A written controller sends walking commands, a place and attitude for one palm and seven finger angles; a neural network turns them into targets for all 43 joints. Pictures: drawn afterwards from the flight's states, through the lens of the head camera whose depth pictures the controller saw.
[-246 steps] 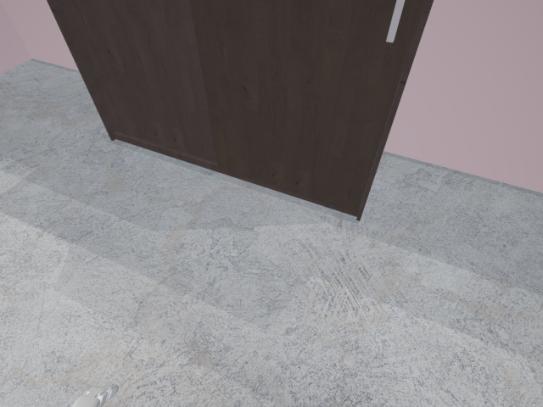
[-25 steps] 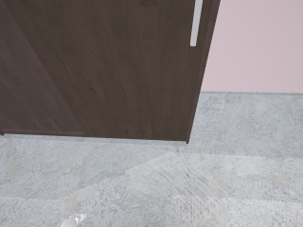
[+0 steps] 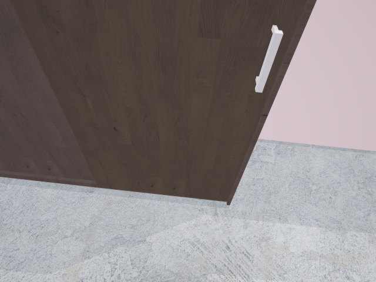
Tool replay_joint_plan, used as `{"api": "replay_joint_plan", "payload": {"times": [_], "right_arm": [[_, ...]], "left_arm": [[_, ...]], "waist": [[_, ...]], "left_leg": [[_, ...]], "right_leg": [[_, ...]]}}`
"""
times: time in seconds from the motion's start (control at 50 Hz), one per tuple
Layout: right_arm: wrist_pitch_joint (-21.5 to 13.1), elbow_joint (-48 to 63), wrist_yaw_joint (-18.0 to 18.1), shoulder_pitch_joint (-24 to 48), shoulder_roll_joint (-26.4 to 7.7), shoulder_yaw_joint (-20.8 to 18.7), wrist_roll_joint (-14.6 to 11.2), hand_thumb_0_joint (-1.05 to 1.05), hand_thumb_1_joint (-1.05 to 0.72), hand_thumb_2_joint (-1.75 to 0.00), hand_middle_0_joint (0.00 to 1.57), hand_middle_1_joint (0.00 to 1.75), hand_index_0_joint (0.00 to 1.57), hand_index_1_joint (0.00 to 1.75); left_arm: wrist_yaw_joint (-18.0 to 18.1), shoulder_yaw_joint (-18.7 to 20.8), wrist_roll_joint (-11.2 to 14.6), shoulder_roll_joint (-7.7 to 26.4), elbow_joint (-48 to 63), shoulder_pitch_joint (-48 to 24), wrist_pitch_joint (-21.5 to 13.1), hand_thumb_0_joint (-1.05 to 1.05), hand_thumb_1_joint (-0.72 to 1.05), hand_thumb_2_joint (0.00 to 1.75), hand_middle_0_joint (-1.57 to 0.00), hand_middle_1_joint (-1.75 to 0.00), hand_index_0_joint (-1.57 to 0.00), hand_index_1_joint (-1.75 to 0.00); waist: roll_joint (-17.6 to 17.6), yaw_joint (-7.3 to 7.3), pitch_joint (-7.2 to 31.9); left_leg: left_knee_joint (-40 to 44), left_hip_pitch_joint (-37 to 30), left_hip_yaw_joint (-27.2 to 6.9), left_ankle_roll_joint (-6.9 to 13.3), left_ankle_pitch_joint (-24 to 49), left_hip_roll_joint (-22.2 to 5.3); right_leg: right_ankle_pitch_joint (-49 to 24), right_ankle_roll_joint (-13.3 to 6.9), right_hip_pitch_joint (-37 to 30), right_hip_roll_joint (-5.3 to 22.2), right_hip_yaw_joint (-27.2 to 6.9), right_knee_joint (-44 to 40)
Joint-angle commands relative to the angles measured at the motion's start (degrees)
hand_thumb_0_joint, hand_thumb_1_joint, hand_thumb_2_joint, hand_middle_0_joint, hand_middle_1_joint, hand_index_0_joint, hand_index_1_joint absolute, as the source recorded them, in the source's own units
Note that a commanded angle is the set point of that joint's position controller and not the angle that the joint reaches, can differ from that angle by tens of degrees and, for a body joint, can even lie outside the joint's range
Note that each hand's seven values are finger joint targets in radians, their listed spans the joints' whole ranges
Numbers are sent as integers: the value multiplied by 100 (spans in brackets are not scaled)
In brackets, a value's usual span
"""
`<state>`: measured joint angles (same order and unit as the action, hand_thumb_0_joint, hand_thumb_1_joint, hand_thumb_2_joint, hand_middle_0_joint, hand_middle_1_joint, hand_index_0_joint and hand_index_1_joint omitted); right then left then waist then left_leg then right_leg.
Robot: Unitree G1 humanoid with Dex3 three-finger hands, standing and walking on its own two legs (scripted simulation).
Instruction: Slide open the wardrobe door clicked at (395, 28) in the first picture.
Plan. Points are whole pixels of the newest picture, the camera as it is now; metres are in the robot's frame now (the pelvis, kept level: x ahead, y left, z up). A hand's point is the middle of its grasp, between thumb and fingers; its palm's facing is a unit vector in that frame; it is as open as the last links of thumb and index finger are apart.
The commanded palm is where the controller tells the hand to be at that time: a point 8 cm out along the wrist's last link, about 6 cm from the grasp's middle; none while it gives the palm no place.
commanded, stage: take the last steps up to it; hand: right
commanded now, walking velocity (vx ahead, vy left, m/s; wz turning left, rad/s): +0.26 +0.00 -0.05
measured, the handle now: (266, 60) +0.65 -0.16 +0.17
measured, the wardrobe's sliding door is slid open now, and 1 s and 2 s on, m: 0.00 0.00 0.00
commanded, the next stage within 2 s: come to a stop and stand still in 0.28 s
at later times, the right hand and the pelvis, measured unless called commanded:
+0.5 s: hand out of the picture +0.10 -0.20 -0.19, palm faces +0.09 +0.99 -0.14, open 7.4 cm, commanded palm none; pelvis +0.15 -0.04 +0.00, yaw +0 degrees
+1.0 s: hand (260, 262) +0.22 -0.17 -0.15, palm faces +0.04 +0.96 -0.27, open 7.4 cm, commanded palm none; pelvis +0.14 +0.01 +0.01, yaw +1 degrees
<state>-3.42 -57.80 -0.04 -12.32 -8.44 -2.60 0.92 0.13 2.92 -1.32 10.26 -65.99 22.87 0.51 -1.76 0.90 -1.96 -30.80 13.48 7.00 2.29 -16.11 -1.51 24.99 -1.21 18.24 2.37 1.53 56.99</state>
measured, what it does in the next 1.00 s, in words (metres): walks ahead: right foot, then left foot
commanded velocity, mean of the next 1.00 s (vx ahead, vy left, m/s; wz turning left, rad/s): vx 0.00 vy -0.03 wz -0.01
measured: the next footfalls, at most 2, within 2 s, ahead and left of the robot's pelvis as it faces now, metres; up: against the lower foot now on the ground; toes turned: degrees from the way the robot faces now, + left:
right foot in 0.34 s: +0.25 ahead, -0.13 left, +0.00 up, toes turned -9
left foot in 0.82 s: +0.21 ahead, +0.12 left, +0.00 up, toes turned +5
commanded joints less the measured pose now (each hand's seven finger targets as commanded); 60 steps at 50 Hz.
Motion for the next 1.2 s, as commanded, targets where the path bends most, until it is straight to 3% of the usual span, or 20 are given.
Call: {"api": "replay_joint_plan", "payload": {"times": [0.0, 0.1, 0.24, 0.28, 0.3, 0.32, 0.34, 0.36, 0.4, 0.46, 0.62, 0.74, 0.76, 0.78, 0.8, 0.82, 0.88, 0.94, 1.1, 1.18], "right_arm": [[-43, -112, 115, -755, -571, -107, 29, 0, -90, -90, 20, 30, 20, 30], [-135, -295, 120, -1054, -645, -51, 38, 0, -90, -90, 20, 30, 20, 30], [-76, -541, 159, -1310, -749, -71, 54, 0, -90, -90, 20, 30, 20, 30], [-40, -564, 173, -1191, -749, -84, 34, 0, -90, -90, 20, 30, 20, 30], [-15, -548, 170, -1267, -634, -61, 9, 0, -90, -90, 20, 30, 20, 30], [17, -489, 142, -1593, -364, -30, -49, 0, -90, -90, 20, 30, 20, 30], [5, -350, 135, -1547, -305, 1, -25, 0, -90, -90, 20, 30, 20, 30], [91, -344, 178, -1304, -369, 6, -5, 0, -90, -90, 20, 30, 20, 30], [154, -426, 145, -926, -264, -6, 7, 0, -90, -90, 20, 30, 20, 30], [366, -598, 165, -1373, -111, 41, -20, 0, -90, -90, 20, 30, 20, 30], [675, 61, 179, -750, -383, -153, 54, 0, -90, -90, 20, 30, 20, 30], [470, 232, 188, -749, -447, -135, 23, 0, -90, -90, 20, 30, 20, 30], [393, 224, 200, -850, -629, -146, 61, 0, -90, -90, 20, 30, 20, 30], [309, 265, 235, -719, -1047, -177, 112, 0, -90, -90, 20, 30, 20, 30], [305, 378, 221, -576, -1401, -210, 92, 0, -90, -90, 20, 30, 20, 30], [312, 408, 214, -556, -1449, -235, 67, 0, -90, -90, 20, 30, 20, 30], [346, 506, 261, 18, -1267, -248, 60, 0, -90, -90, 20, 30, 20, 30], [305, 495, 262, -190, -1192, -239, 39, 0, -90, -90, 20, 30, 20, 30], [352, 371, 212, -455, -1364, -305, 117, 0, -90, -90, 20, 30, 20, 30], [393, 249, 186, -174, -1235, -255, 62, 0, -90, -90, 20, 30, 20, 30]], "left_arm": [[-65, 91, -46, 129, 604, -368, -170, 0, 90, 90, -20, -30, -20, -30], [-119, 59, -8, 37, 767, -728, -157, 0, 90, 90, -20, -30, -20, -30], [-149, 9, 36, 37, 967, -1401, -272, 0, 90, 90, -20, -30, -20, -30], [-84, 26, 13, 184, 771, -769, -318, 0, 90, 90, -20, -30, -20, -30], [-35, 82, -18, 472, 582, -131, -364, 0, 90, 90, -20, -30, -20, -30], [39, 200, -80, 1058, 495, 383, -400, 0, 90, 90, -20, -30, -20, -30], [70, 222, -8, 1326, 456, 684, -324, 0, 90, 90, -20, -30, -20, -30], [135, 192, 26, 1241, 527, 348, -301, 0, 90, 90, -20, -30, -20, -30], [175, 24, 17, 641, 755, -572, -303, 0, 90, 90, -20, -30, -20, -30], [252, -94, 64, 444, 787, -1114, -335, 0, 90, 90, -20, -30, -20, -30], [268, 177, 14, 776, 941, -1131, -72, 0, 90, 90, -20, -30, -20, -30], [146, 268, 7, 828, 1005, -1181, 32, 0, 90, 90, -20, -30, -20, -30], [108, 248, 45, 667, 1006, -1085, 31, 0, 90, 90, -20, -30, -20, -30], [68, 187, 92, 299, 1073, -887, 38, 0, 90, 90, -20, -30, -20, -30], [45, 160, 92, 187, 1217, -1017, 107, 0, 90, 90, -20, -30, -20, -30], [68, 186, 55, 331, 1245, -1151, 254, 0, 90, 90, -20, -30, -20, -30], [12, 236, 0, 486, 1066, -932, 305, 0, 90, 90, -20, -30, -20, -30], [-25, 226, -15, 560, 1084, -867, 285, 0, 90, 90, -20, -30, -20, -30], [-50, 103, 44, 412, 1175, -985, 175, 0, 90, 90, -20, -30, -20, -30], [11, 3, 52, 263, 850, -188, 44, 0, 90, 90, -20, -30, -20, -30]], "waist": [[670, -114, -417], [819, -123, -441], [948, -221, -495], [737, 140, -266], [154, 353, 174], [-1115, 419, 740], [-1556, 427, 965], [-1360, 373, 838], [-311, 74, -119], [-335, -283, 122], [-633, -134, 254], [-790, -243, 498], [-283, -296, 460], [956, -185, 431], [1509, -228, 240], [1496, -340, 276], [963, -122, -28], [1112, -247, 141], [1342, -445, 131], [1272, -69, 325]], "left_leg": [[2235, -314, -1360, 476, -184, -1514], [2075, -573, -830, 601, 1570, -1394], [1536, -712, -675, 486, 2279, -1372], [681, -476, -443, 316, 2542, -1156], [-399, -144, -293, 162, 2253, -882], [-1802, 972, 126, -116, 236, -229], [-3068, 1401, -13, -162, -1980, 122], [-3698, 1586, -479, -141, -1925, -104], [-3453, 1371, -697, -266, -1137, -490], [-2354, 541, -665, -452, -702, -498], [-2516, 1094, -602, -499, -657, -205], [-51, -131, -274, -398, 205, -104], [734, -488, -435, -388, 862, -237], [1238, -668, -1666, -97, 1954, -1299], [1364, -181, -2250, 480, 2661, -2180], [1564, 312, -2445, 754, 2073, -2309], [1435, 163, -1954, 712, 1493, -1834], [1372, -284, -1677, 557, 1439, -1679], [1729, -203, -1851, 610, -36, -1606], [1577, 460, -1487, 243, -764, -1126]], "right_leg": [[-887, 124, 1448, 461, -38, 550], [-1176, 280, 1487, 452, 249, -466], [-1254, 101, 589, 194, 497, -1941], [-1632, 47, -512, 28, 567, -2670], [-2065, -29, -1566, 191, 330, -3018], [-2875, -523, -2681, 1518, -1217, -3183], [-3041, -1016, -2681, 2308, -2148, -3801], [-2376, -1026, -2145, 2375, -2204, -4081], [-2910, -883, -692, 1950, -1403, -4258], [-4324, -711, -404, 1567, -402, -4143], [-4222, -921, -704, 1640, -289, -3817], [-3167, -560, -548, 1305, -228, -3192], [-2505, -279, -329, 974, -82, -2755], [-906, 131, 250, 327, 368, -1986], [674, 268, 497, -66, 263, -1324], [898, 252, 400, -57, -156, -657], [1, 291, 938, -78, -363, 585], [-438, 432, 1130, -87, -351, 615], [-40, 383, 319, -88, 44, -1370], [-780, 265, -1145, -225, 285, -3158]]}}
